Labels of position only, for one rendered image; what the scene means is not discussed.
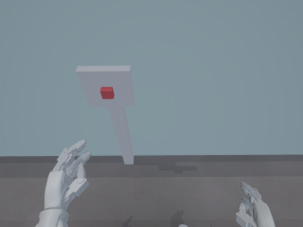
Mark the button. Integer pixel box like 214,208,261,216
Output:
100,87,115,99

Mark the left robot forearm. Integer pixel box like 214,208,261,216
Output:
35,207,69,227

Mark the panel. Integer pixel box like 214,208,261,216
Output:
76,65,134,165

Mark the right robot hand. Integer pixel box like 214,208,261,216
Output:
236,182,276,227

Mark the left robot hand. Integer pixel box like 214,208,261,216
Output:
44,139,92,211

